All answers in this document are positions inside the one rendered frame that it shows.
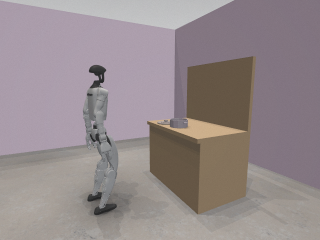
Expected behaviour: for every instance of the left robot upper arm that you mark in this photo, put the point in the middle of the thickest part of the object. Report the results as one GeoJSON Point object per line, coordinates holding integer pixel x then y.
{"type": "Point", "coordinates": [85, 108]}

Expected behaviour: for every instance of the table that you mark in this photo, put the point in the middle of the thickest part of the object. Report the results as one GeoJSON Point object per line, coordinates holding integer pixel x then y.
{"type": "Point", "coordinates": [206, 163]}

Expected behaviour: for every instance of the left robot forearm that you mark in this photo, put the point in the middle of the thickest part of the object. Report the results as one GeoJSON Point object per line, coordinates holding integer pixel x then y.
{"type": "Point", "coordinates": [88, 123]}

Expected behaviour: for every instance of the right robot upper arm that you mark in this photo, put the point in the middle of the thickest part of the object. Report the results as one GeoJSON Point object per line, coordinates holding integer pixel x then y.
{"type": "Point", "coordinates": [101, 97]}

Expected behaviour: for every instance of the robot right foot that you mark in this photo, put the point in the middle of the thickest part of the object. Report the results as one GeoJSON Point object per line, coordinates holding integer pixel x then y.
{"type": "Point", "coordinates": [108, 207]}

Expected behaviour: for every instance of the right robot forearm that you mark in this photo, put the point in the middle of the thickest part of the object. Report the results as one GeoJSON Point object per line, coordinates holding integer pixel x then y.
{"type": "Point", "coordinates": [100, 126]}

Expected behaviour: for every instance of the robot right hand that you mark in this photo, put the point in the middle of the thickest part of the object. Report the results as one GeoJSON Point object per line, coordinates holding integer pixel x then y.
{"type": "Point", "coordinates": [104, 148]}

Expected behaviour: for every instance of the lid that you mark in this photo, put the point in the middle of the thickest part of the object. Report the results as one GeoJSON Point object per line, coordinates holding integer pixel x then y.
{"type": "Point", "coordinates": [164, 122]}

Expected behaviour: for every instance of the left robot shin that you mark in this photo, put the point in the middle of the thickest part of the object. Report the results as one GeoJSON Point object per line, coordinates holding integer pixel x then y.
{"type": "Point", "coordinates": [98, 179]}

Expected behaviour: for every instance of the robot left hand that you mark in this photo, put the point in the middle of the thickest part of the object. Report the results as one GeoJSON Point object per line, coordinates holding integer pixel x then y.
{"type": "Point", "coordinates": [88, 140]}

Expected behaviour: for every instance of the pot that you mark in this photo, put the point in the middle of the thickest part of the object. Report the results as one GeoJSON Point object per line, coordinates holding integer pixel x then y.
{"type": "Point", "coordinates": [178, 123]}

